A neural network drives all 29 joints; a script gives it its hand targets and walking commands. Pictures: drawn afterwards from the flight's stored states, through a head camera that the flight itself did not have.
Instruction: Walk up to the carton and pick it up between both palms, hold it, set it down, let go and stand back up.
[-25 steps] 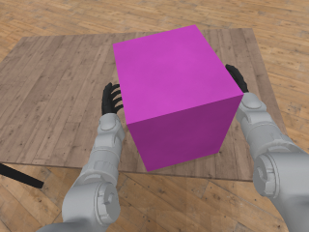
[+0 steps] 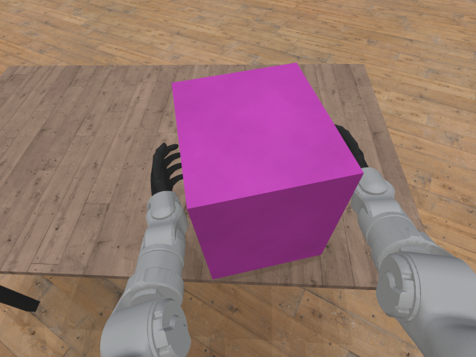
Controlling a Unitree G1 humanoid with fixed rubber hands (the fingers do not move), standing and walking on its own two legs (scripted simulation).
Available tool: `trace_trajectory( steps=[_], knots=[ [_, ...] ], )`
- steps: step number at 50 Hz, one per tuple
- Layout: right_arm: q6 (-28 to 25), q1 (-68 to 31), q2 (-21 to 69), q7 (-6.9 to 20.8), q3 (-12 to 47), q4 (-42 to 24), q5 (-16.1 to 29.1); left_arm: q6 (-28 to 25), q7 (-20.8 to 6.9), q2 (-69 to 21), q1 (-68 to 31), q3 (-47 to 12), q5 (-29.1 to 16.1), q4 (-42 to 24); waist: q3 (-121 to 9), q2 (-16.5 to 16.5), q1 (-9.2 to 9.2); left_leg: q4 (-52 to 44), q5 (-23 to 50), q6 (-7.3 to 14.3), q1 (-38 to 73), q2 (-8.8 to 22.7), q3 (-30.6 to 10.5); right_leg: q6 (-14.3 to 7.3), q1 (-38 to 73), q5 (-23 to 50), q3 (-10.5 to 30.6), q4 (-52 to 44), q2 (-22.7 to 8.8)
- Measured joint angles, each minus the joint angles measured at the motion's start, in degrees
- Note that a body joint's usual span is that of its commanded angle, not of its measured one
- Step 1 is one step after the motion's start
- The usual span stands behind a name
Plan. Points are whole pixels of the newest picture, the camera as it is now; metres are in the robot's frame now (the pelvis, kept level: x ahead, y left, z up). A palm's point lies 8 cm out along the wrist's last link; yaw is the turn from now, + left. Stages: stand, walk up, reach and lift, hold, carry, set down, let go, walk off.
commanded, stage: reach and lift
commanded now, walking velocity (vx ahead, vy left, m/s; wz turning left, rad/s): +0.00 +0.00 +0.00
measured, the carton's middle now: (252, 176) +0.45 +0.08 +0.01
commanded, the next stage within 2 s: none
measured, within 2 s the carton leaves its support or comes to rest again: leaves its support in 1.34 s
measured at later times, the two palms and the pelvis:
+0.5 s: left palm (164, 190) +0.36 +0.23 +0.05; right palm (351, 167) +0.46 -0.09 +0.06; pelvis +0.00 -0.01 +0.00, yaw +0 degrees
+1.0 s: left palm (162, 192) +0.36 +0.23 +0.05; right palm (350, 166) +0.45 -0.09 +0.07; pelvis +0.00 +0.00 +0.00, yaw +1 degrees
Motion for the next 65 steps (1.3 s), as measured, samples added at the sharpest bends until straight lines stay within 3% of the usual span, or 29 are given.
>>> trace_trajectory(
  steps=[9,22,39,52,65],
  knots=[
    [-0.10,0.27,0.35,-1.02,1.75,-1.04,0.41,-0.57,0.24,0.07,-0.45,1.23,-0.21,1.56,-0.54,1.42,0.49,-0.40,0.27,-0.03,-0.34,0.29,0.12,-0.08,-0.12,0.62,0.05,-0.97,0.28],
    [-0.25,0.00,0.82,-1.61,1.18,-2.33,0.69,-1.73,-0.99,0.82,-1.89,2.03,-0.85,2.39,0.21,0.69,0.57,-0.76,0.98,-0.39,-1.13,0.49,-0.16,-0.49,-1.37,0.64,-0.35,-0.18,0.46],
    [-2.44,0.01,-0.52,-2.57,6.11,0.77,2.96,-3.50,-0.23,1.17,-0.40,-0.32,-3.41,4.42,-1.46,1.62,0.31,0.80,-0.10,-0.12,-1.84,0.15,-0.38,-0.08,-1.55,-0.13,-0.62,0.56,0.07],
    [-4.00,1.19,-0.11,-4.62,10.67,1.20,4.51,-3.95,1.21,1.23,1.60,-1.77,-4.18,3.81,-2.12,1.53,-0.75,1.27,-0.43,-0.14,-0.98,0.19,-0.90,-0.03,0.12,0.03,-1.19,-0.25,0.06],
    [-2.91,5.18,1.76,-6.57,11.54,-1.73,4.40,-1.27,1.11,2.29,4.03,-4.11,-4.76,1.85,-1.92,1.78,-1.69,1.81,0.53,-0.20,-0.52,-0.06,-2.23,-0.17,1.56,1.04,-2.52,-0.69,-0.19]
  ],
)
